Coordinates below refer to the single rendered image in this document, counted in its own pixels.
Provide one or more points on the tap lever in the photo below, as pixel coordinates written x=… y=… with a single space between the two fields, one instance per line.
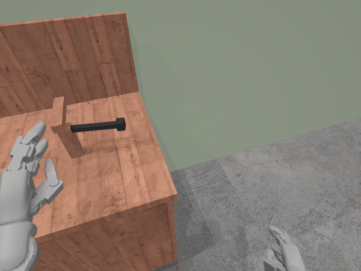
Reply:
x=119 y=124

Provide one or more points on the robot right hand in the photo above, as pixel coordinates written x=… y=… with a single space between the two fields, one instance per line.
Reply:
x=289 y=256

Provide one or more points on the robot left hand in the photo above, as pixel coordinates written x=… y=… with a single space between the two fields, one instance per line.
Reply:
x=16 y=183

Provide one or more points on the counter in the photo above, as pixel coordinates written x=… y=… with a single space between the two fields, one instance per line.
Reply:
x=115 y=211

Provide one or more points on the left robot forearm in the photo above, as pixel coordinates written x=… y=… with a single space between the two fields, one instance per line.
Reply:
x=18 y=249

